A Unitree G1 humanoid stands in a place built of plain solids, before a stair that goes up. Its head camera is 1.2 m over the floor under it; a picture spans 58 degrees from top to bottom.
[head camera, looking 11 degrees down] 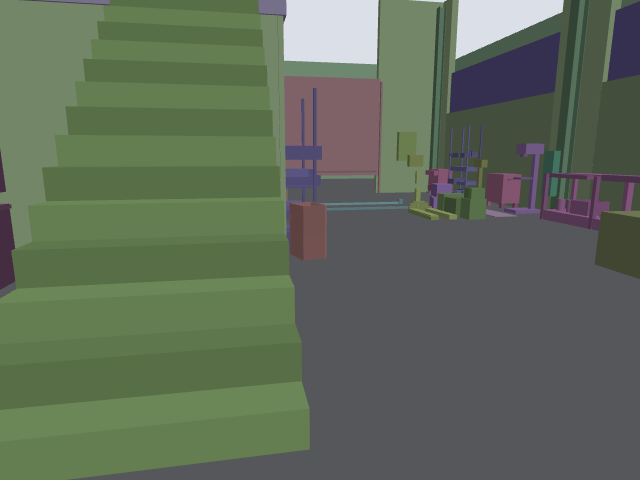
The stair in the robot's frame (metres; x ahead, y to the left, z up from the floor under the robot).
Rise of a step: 0.19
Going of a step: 0.22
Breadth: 1.33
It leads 11 degrees to the left of straight ahead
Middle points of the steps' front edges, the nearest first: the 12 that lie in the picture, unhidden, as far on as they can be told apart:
1.48 0.69 0.19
1.70 0.74 0.38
1.92 0.78 0.57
2.14 0.82 0.76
2.36 0.86 0.95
2.58 0.90 1.14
2.80 0.94 1.33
3.02 0.99 1.52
3.24 1.03 1.70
3.46 1.07 1.89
3.68 1.11 2.08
3.90 1.15 2.27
